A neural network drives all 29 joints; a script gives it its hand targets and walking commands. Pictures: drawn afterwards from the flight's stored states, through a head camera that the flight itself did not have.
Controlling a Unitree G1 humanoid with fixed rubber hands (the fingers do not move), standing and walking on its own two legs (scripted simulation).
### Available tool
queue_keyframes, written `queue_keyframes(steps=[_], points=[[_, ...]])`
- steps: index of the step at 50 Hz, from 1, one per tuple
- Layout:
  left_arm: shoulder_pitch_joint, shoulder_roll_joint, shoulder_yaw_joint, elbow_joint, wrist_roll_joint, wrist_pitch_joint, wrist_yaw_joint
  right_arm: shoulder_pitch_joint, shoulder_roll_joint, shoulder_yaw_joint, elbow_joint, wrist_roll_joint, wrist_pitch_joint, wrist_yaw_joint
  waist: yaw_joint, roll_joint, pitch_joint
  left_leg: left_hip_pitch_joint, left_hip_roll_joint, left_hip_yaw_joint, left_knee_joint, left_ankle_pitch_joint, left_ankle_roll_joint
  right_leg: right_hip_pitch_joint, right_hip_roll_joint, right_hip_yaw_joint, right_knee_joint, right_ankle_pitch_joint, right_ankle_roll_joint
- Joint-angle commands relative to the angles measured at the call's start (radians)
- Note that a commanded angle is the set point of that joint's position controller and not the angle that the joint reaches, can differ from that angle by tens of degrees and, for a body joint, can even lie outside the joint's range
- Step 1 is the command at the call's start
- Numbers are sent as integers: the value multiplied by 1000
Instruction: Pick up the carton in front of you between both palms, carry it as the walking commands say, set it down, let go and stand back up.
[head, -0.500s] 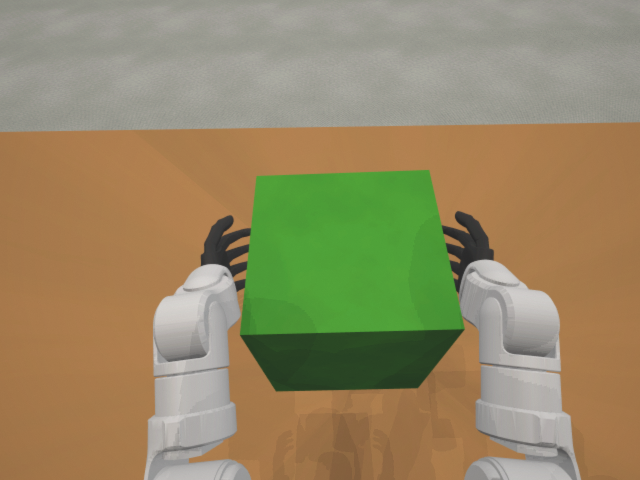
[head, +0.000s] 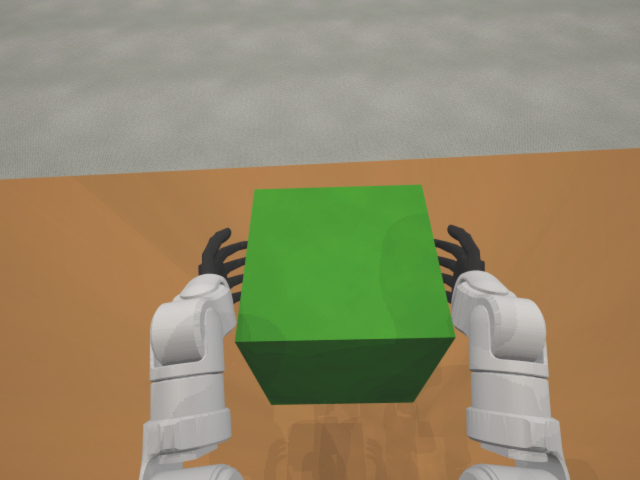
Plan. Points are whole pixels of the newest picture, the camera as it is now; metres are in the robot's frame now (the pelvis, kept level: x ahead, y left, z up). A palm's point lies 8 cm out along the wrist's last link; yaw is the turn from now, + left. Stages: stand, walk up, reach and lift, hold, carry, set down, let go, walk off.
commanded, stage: carry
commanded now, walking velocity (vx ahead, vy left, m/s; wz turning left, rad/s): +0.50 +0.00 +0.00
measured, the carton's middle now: (340, 304) +0.34 -0.01 +0.02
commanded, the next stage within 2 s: none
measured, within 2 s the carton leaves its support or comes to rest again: neither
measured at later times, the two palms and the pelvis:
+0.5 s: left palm (248, 139) +0.64 +0.13 +0.08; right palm (417, 131) +0.65 -0.17 +0.08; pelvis +0.32 -0.03 -0.03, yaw +1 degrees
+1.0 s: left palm (250, 75) +0.96 +0.16 +0.04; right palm (376, 72) +0.96 -0.14 +0.04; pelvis +0.64 +0.01 -0.05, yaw +0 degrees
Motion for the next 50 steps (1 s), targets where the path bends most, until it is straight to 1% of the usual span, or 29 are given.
queue_keyframes(steps=[1, 3, 5, 9, 12, 15, 17, 18, 19, 20, 21, 22, 23, 24, 25, 27, 29, 32, 34, 39, 41, 43, 44, 45, 46, 47, 48, 49, 50], points=[[-564, -811, -584, -86, -130, -33, -13, -630, 809, 653, -122, 250, -34, 50, -2, 26, -364, 473, 331, -484, -241, 185, 118, -302, -89, 48, -20, 88, 5], [-550, -833, -597, -77, -113, -55, -17, -668, 846, 689, -127, 284, -59, 69, 8, 55, -362, 422, 303, -413, -256, 210, 105, -264, -99, 24, -101, 115, 23], [-522, -833, -612, -74, -104, -72, -17, -641, 841, 700, -120, 292, -75, 74, -1, 81, -365, 475, 284, -353, -241, 337, 102, -316, -106, 1, -191, 167, 33], [-485, -799, -636, -111, -110, -85, -11, -556, 790, 685, -120, 275, -84, 67, -29, 97, -349, 587, 245, -266, -204, 575, 65, -390, -102, -37, -384, 319, 33], [-500, -761, -647, -160, -132, -81, -5, -536, 742, 672, -152, 269, -79, 54, -48, 101, -312, 603, 193, -202, -187, 647, 40, -349, -66, -82, -564, 457, 21], [-486, -706, -637, -178, -136, -59, 4, -491, 686, 652, -154, 250, -61, 38, -66, 111, -282, 624, 169, -165, -160, 649, 31, -269, -29, -126, -746, 560, 1], [-472, -666, -616, -174, -131, -40, 8, -479, 658, 641, -148, 240, -44, 27, -36, 134, -284, 595, 178, -148, -99, 719, 11, -124, -10, -139, -832, 597, -31], [-456, -645, -600, -161, -125, -32, 11, -484, 649, 638, -147, 238, -35, 23, -1, 140, -312, 573, 177, -127, -10, 762, -10, -5, 5, -153, -858, 590, -41], [-438, -629, -583, -148, -117, -25, 12, -494, 643, 635, -146, 238, -25, 19, 47, 111, -357, 508, 159, -80, 137, 704, -39, 169, 2, -160, -902, 623, -44], [-421, -613, -563, -138, -107, -16, 12, -513, 631, 628, -146, 234, -17, 14, 85, 33, -406, 327, 127, -63, 340, 421, -59, 383, -95, -49, -858, 654, -47], [-417, -587, -538, -118, -100, -6, 14, -524, 632, 624, -140, 224, -3, 8, 60, -144, -456, 88, 51, -62, 511, -222, -73, 593, -339, 244, -709, 973, -66], [-453, -561, -536, -109, -114, -2, 23, -498, 627, 605, -120, 225, 6, 3, 99, -307, -533, -210, -68, -134, 824, -459, -103, 784, -478, 594, -789, 727, -287], [-419, -612, -550, -94, -137, 1, 20, -517, 621, 596, -139, 220, 9, -5, 114, -223, -498, -300, -5, -177, 869, -397, -70, 728, -432, 605, -851, 505, -275], [-461, -655, -562, -115, -151, -2, 11, -547, 656, 583, -137, 212, 9, -8, 111, -157, -446, -309, 24, -184, 841, -337, -58, 630, -375, 517, -876, 475, -234], [-522, -703, -588, -136, -173, -6, -1, -567, 686, 576, -132, 199, 3, -7, 88, -50, -394, -287, 47, -177, 776, -290, -60, 519, -352, 436, -896, 515, -204], [-625, -785, -650, -168, -225, -23, -27, -575, 726, 568, -122, 174, -9, 3, 62, -14, -368, -211, 85, -175, 661, -241, -70, 375, -333, 347, -929, 497, -177], [-660, -815, -679, -176, -254, -40, -44, -573, 752, 584, -113, 168, -24, 11, 56, -45, -363, -207, 97, -150, 571, -215, -85, 343, -309, 281, -935, 530, -176], [-623, -803, -682, -168, -259, -53, -49, -554, 746, 606, -123, 169, -40, 11, 73, -81, -359, -282, 105, -116, 428, -143, -100, 417, -292, 210, -912, 716, -181], [-590, -778, -675, -171, -254, -53, -44, -543, 728, 615, -144, 174, -43, 8, 87, -85, -351, -306, 104, -99, 334, -55, -104, 460, -272, 169, -893, 813, -166], [-492, -723, -641, -131, -202, -34, -31, -489, 680, 607, -139, 158, -23, 3, 123, -95, -295, -238, 42, -14, 36, 159, -92, 512, -183, 63, -848, 944, -118], [-478, -715, -629, -106, -182, -28, -29, -484, 670, 597, -128, 149, -12, 8, 134, -111, -267, -166, 24, 6, -81, 221, -71, 512, -180, 46, -835, 933, -104], [-486, -721, -627, -89, -173, -24, -28, -486, 660, 580, -112, 141, -6, 11, 92, -131, -276, 9, 7, 15, -157, 240, -40, 469, -190, 25, -745, 1011, -74], [-494, -725, -629, -82, -170, -21, -28, -469, 654, 568, -91, 133, -5, 10, 43, -112, -317, 159, -11, 35, -200, 253, -34, 438, -175, -15, -619, 1038, -46], [-510, -725, -631, -75, -167, -21, -27, -451, 646, 554, -72, 122, -4, 11, 3, -65, -370, 348, 30, 11, -194, 267, -38, 334, -146, -52, -447, 881, -17], [-518, -724, -628, -69, -162, -19, -24, -424, 633, 538, -57, 116, -1, 13, -1, 52, -440, 577, 235, -232, -84, 442, -30, 108, -107, -59, -235, 451, 12], [-506, -748, -622, -40, -161, -12, -22, -465, 610, 526, -45, 112, -3, 5, -20, 258, -510, 830, 476, -641, -79, 493, 168, -238, 47, -12, 54, -86, 43], [-517, -737, -614, -57, -163, -12, -16, -445, 648, 542, -26, 135, -5, 6, -33, 250, -518, 802, 452, -741, -150, 232, 214, -342, 16, 50, 157, -89, 16], [-560, -774, -614, -72, -165, -17, -13, -478, 699, 559, -46, 163, -16, 15, -39, 192, -456, 711, 396, -672, -177, 160, 184, -383, -20, 55, 150, -43, -3], [-582, -810, -607, -80, -157, -28, -12, -540, 748, 588, -77, 191, -26, 28, -31, 85, -413, 625, 366, -595, -194, 153, 149, -377, -52, 53, 100, 22, -6]])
